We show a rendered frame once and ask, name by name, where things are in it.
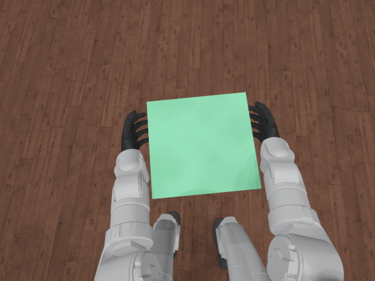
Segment robot right upper arm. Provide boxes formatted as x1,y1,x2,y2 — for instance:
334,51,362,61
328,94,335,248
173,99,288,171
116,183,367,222
267,232,343,281

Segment carton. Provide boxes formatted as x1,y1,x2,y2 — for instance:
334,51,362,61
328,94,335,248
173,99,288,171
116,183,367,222
146,92,261,199

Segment left robot hand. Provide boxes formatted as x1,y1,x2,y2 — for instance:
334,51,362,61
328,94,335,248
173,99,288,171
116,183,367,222
121,110,149,152

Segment robot left forearm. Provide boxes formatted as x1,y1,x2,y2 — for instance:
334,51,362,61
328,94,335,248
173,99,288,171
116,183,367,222
97,149,154,271

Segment robot right forearm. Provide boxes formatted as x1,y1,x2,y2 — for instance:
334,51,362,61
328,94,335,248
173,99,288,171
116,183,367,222
260,137,344,278

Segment right robot hand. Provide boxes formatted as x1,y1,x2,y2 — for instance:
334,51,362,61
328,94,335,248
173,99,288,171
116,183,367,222
248,101,280,144

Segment robot left thigh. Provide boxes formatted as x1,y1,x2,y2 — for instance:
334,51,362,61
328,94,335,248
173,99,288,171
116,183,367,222
147,220,180,281

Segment robot left upper arm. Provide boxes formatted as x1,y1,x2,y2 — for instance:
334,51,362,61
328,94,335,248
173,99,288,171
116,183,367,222
94,250,163,281

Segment robot right thigh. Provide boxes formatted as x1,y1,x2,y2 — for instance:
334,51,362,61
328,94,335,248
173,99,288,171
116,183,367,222
216,222,272,281

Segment robot thigh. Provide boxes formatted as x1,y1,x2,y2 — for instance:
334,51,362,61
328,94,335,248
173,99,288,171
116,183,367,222
216,222,272,281
147,220,180,281

